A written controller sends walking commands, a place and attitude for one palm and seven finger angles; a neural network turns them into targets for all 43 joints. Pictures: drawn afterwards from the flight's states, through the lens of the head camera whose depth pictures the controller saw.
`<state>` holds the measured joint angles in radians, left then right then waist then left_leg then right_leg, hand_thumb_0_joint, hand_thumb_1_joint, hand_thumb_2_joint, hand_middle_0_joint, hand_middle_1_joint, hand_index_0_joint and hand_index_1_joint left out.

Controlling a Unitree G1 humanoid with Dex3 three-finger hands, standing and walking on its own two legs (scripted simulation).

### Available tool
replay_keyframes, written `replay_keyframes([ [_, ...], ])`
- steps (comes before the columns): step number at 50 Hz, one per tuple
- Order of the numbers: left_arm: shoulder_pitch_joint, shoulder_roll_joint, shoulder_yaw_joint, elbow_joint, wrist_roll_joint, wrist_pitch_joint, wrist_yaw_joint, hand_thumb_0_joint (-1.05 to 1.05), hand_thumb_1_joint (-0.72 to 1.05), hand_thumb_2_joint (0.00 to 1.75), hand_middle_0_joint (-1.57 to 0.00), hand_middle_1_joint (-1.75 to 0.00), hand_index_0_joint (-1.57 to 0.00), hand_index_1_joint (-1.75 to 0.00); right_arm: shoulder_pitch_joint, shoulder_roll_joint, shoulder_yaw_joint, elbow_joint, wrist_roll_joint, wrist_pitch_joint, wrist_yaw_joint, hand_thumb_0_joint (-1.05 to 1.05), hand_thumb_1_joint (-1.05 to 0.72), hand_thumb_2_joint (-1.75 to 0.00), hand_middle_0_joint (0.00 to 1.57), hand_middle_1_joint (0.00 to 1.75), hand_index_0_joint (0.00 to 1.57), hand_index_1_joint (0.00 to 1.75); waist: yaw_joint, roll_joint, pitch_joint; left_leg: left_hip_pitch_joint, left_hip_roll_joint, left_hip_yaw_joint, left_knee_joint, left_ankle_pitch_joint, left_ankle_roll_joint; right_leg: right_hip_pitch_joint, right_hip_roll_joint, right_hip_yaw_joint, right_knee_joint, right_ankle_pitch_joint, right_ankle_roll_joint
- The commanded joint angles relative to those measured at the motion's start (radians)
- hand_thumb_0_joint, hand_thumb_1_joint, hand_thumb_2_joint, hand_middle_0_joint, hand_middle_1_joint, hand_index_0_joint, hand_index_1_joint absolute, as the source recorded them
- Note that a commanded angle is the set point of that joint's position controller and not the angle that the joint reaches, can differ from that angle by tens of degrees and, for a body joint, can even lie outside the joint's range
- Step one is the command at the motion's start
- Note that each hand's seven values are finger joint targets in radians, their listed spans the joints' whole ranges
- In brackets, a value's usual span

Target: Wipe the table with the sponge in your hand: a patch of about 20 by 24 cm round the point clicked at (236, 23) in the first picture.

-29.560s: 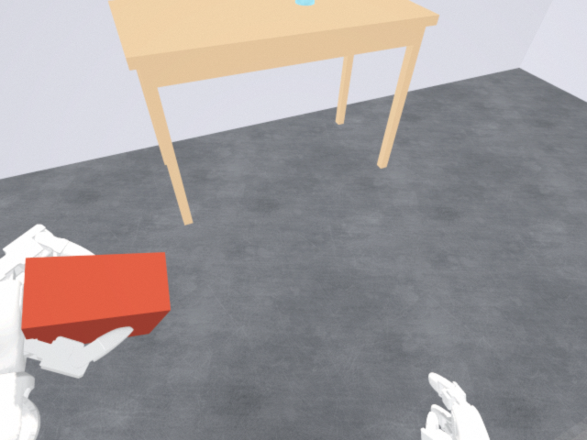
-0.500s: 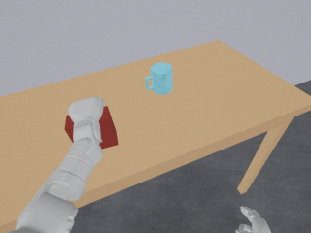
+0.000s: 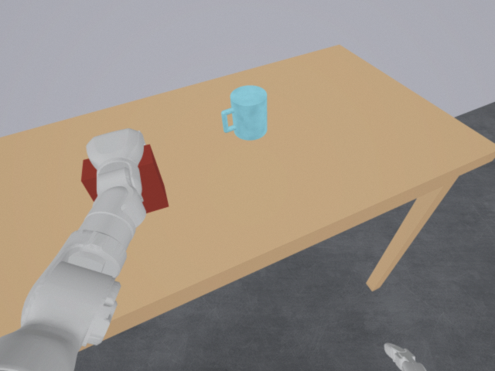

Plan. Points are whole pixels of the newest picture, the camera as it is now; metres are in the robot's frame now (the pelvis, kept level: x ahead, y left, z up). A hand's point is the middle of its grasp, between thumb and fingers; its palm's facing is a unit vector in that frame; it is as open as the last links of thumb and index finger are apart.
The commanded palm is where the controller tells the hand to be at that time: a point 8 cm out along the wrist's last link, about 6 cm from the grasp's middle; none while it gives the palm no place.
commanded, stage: wipe forward along the third lane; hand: left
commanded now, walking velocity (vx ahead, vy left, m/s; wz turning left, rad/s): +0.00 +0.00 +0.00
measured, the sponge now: (131, 191) +0.42 +0.24 +0.05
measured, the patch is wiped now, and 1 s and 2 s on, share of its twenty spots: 0.95 1.00 1.00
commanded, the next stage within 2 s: wipe back along the third lane in 0.34 s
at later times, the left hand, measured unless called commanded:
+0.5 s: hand (126, 157) +0.47 +0.25 +0.09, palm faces -0.09 +0.00 -1.00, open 9.8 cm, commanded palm +0.44 +0.24 +0.12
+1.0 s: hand (124, 165) +0.45 +0.25 +0.10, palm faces +0.04 -0.03 -1.00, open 9.8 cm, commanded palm +0.40 +0.22 +0.12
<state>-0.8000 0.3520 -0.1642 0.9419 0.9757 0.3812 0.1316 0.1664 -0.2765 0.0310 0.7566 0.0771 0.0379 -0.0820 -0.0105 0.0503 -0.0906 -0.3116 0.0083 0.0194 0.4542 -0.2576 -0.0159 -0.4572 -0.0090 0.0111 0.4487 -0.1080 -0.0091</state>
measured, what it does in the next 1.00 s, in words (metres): shifts its weight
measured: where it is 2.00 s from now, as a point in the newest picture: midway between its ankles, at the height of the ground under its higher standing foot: outside the picture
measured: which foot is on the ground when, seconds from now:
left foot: down 0.00-1.00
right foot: down 0.00-1.00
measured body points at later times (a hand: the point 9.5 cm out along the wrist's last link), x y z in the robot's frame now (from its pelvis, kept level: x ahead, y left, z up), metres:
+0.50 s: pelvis +0.01 +0.01 +0.00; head +0.06 -0.01 +0.45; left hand +0.47 +0.25 +0.15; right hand +0.12 -0.25 -0.14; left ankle -0.02 +0.13 -0.74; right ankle +0.07 -0.11 -0.74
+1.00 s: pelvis +0.05 +0.03 +0.00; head +0.05 +0.00 +0.45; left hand +0.44 +0.24 +0.15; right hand +0.24 -0.21 -0.11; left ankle -0.02 +0.13 -0.74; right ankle +0.07 -0.11 -0.74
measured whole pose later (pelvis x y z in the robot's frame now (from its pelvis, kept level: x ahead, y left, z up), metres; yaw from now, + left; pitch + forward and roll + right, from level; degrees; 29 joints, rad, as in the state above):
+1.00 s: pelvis +0.05 +0.03 +0.00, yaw +0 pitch +7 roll -1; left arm -0.65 0.27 -0.27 0.69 0.95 0.55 0.18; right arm 0.08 -0.27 0.02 0.72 0.09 0.14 -0.04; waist 0.05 0.08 -0.14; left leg -0.24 0.00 0.01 0.44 -0.32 0.01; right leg -0.38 -0.02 0.00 0.43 -0.17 0.02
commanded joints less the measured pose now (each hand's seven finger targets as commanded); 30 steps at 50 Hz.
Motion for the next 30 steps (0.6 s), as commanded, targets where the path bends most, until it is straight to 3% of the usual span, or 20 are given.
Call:
replay_keyframes([
  [1, -0.305, 0.203, 0.034, -0.024, 0.034, 0.001, 0.038, 0.00, 0.10, 1.30, -1.20, -1.60, -1.20, -1.60, -0.065, -0.121, -0.042, -0.118, 0.001, -0.037, -0.006, 0.00, -0.90, -0.90, 0.20, 0.30, 0.20, 0.30, -0.006, -0.143, -0.205, -0.092, -0.024, 0.026, -0.080, 0.033, 0.039, 0.240, 0.004, -0.008, -0.065, -0.093, -0.019],
  [2, -0.296, 0.218, 0.055, -0.018, 0.033, 0.000, 0.040, 0.00, 0.10, 1.30, -1.20, -1.60, -1.20, -1.60, -0.069, -0.121, -0.043, -0.120, 0.001, -0.034, -0.006, 0.00, -0.90, -0.90, 0.20, 0.30, 0.20, 0.30, 0.002, -0.135, -0.211, -0.095, -0.025, 0.022, -0.083, 0.042, 0.038, 0.246, 0.006, -0.009, -0.064, -0.087, -0.022],
  [4, -0.336, 0.164, 0.008, -0.006, 0.037, -0.003, 0.044, 0.00, 0.10, 1.30, -1.20, -1.60, -1.20, -1.60, -0.056, -0.120, -0.044, -0.112, 0.000, -0.033, -0.004, 0.00, -0.90, -0.90, 0.20, 0.30, 0.20, 0.30, -0.022, -0.134, -0.196, -0.085, -0.022, 0.025, -0.074, 0.048, 0.040, 0.211, 0.008, -0.019, -0.058, -0.067, -0.021],
  [6, -0.341, 0.161, 0.010, 0.009, 0.041, -0.006, 0.049, 0.00, 0.10, 1.30, -1.20, -1.60, -1.20, -1.60, -0.043, -0.120, -0.047, -0.106, -0.002, -0.034, -0.001, 0.00, -0.90, -0.90, 0.20, 0.30, 0.20, 0.30, -0.022, -0.133, -0.204, -0.085, -0.020, 0.024, -0.068, 0.056, 0.040, 0.206, 0.008, -0.021, -0.052, -0.052, -0.021],
  [7, -0.349, 0.192, 0.043, 0.012, 0.038, -0.007, 0.052, 0.00, 0.10, 1.30, -1.20, -1.60, -1.20, -1.60, -0.044, -0.123, -0.047, -0.102, -0.003, -0.032, -0.001, 0.00, -0.90, -0.90, 0.20, 0.30, 0.20, 0.30, -0.017, -0.138, -0.219, -0.089, -0.020, 0.015, -0.072, 0.063, 0.038, 0.215, 0.011, -0.022, -0.048, -0.049, -0.024],
  [10, -0.386, 0.198, 0.034, 0.039, 0.035, -0.006, 0.062, 0.00, 0.10, 1.30, -1.20, -1.60, -1.20, -1.60, -0.030, -0.123, -0.047, -0.092, -0.002, -0.031, -0.002, 0.00, -0.90, -0.90, 0.20, 0.30, 0.20, 0.30, -0.036, -0.158, -0.210, -0.099, -0.019, 0.021, -0.062, 0.056, 0.043, 0.209, 0.008, -0.017, -0.049, -0.039, -0.018],
  [12, -0.409, 0.209, 0.047, 0.046, 0.034, -0.006, 0.063, 0.00, 0.10, 1.30, -1.20, -1.60, -1.20, -1.60, -0.027, -0.127, -0.047, -0.087, -0.004, -0.030, -0.003, 0.00, -0.90, -0.90, 0.20, 0.30, 0.20, 0.30, -0.036, -0.159, -0.228, -0.102, -0.019, 0.015, -0.065, 0.063, 0.042, 0.212, 0.009, -0.018, -0.046, -0.032, -0.019],
  [13, -0.423, 0.199, 0.028, 0.050, 0.038, -0.004, 0.063, 0.00, 0.10, 1.30, -1.20, -1.60, -1.20, -1.60, -0.023, -0.125, -0.047, -0.086, -0.002, -0.030, -0.002, 0.00, -0.90, -0.90, 0.20, 0.30, 0.20, 0.30, -0.042, -0.136, -0.224, -0.099, -0.019, 0.018, -0.062, 0.063, 0.042, 0.203, 0.008, -0.019, -0.043, -0.030, -0.019],
  [14, -0.434, 0.188, 0.020, 0.064, 0.036, -0.002, 0.063, 0.00, 0.10, 1.30, -1.20, -1.60, -1.20, -1.60, -0.018, -0.124, -0.046, -0.083, -0.003, -0.030, -0.002, 0.00, -0.90, -0.90, 0.20, 0.30, 0.20, 0.30, -0.049, -0.152, -0.220, -0.102, -0.018, 0.019, -0.059, 0.052, 0.044, 0.199, 0.007, -0.020, -0.046, -0.037, -0.016],
  [15, -0.442, 0.218, 0.037, 0.076, 0.045, -0.001, 0.063, 0.00, 0.10, 1.30, -1.20, -1.60, -1.20, -1.60, -0.013, -0.127, -0.047, -0.078, -0.003, -0.030, -0.002, 0.00, -0.90, -0.90, 0.20, 0.30, 0.20, 0.30, -0.051, -0.136, -0.216, -0.105, -0.017, 0.017, -0.057, 0.047, 0.043, 0.187, 0.008, -0.018, -0.044, -0.048, -0.017],
  [16, -0.458, 0.208, 0.022, 0.075, 0.048, -0.001, 0.060, 0.00, 0.10, 1.30, -1.20, -1.60, -1.20, -1.60, -0.009, -0.126, -0.047, -0.078, -0.003, -0.029, -0.002, 0.00, -0.90, -0.90, 0.20, 0.30, 0.20, 0.30, -0.054, -0.122, -0.229, -0.101, -0.020, 0.019, -0.056, 0.053, 0.042, 0.188, 0.008, -0.018, -0.041, -0.039, -0.018],
  [17, -0.465, 0.237, 0.056, 0.084, 0.047, -0.002, 0.062, 0.00, 0.10, 1.30, -1.20, -1.60, -1.20, -1.60, -0.004, -0.129, -0.047, -0.076, -0.007, -0.029, -0.004, 0.00, -0.90, -0.90, 0.20, 0.30, 0.20, 0.30, -0.049, -0.136, -0.244, -0.107, -0.017, 0.012, -0.057, 0.068, 0.044, 0.204, 0.009, -0.022, -0.037, -0.021, -0.020],
  [21, -0.483, 0.245, 0.044, 0.109, 0.052, -0.008, 0.057, 0.00, 0.10, 1.30, -1.20, -1.60, -1.20, -1.60, 0.019, -0.130, -0.048, -0.072, -0.007, -0.027, -0.002, 0.00, -0.90, -0.90, 0.20, 0.30, 0.20, 0.30, -0.063, -0.141, -0.271, -0.114, -0.019, 0.019, -0.042, 0.076, 0.046, 0.219, 0.006, -0.012, -0.031, 0.016, -0.014],
  [22, -0.464, 0.269, 0.071, 0.120, 0.054, -0.011, 0.057, 0.00, 0.10, 1.30, -1.20, -1.60, -1.20, -1.60, 0.022, -0.133, -0.050, -0.071, -0.008, -0.026, -0.002, 0.00, -0.90, -0.90, 0.20, 0.30, 0.20, 0.30, -0.051, -0.133, -0.283, -0.117, -0.019, 0.013, -0.043, 0.100, 0.045, 0.235, 0.007, -0.015, -0.026, 0.040, -0.019],
  [25, -0.359, 0.162, 0.018, 0.096, 0.040, -0.026, 0.048, 0.00, 0.10, 1.30, -1.20, -1.60, -1.20, -1.60, 0.015, -0.119, -0.056, -0.093, -0.008, -0.022, 0.010, 0.00, -0.90, -0.90, 0.20, 0.30, 0.20, 0.30, -0.029, -0.110, -0.310, -0.093, -0.018, 0.026, -0.036, 0.126, 0.044, 0.251, 0.009, -0.022, -0.019, 0.080, -0.021],
  [27, -0.330, 0.143, 0.028, 0.061, 0.029, -0.042, 0.048, 0.00, 0.10, 1.30, -1.20, -1.60, -1.20, -1.60, 0.005, -0.117, -0.059, -0.103, -0.009, -0.019, 0.012, 0.00, -0.90, -0.90, 0.20, 0.30, 0.20, 0.30, -0.017, -0.115, -0.326, -0.082, -0.014, 0.020, -0.039, 0.150, 0.045, 0.267, 0.012, -0.025, -0.018, 0.102, -0.026],
  [30, -0.249, 0.109, 0.018, 0.034, -0.001, -0.038, 0.057, 0.00, 0.10, 1.30, -1.20, -1.60, -1.20, -1.60, -0.018, -0.115, -0.059, -0.114, -0.004, -0.009, 0.019, 0.00, -0.90, -0.90, 0.20, 0.30, 0.20, 0.30, -0.001, -0.143, -0.284, -0.092, -0.015, 0.030, -0.045, 0.127, 0.047, 0.274, 0.011, -0.027, -0.031, 0.085, -0.022],
])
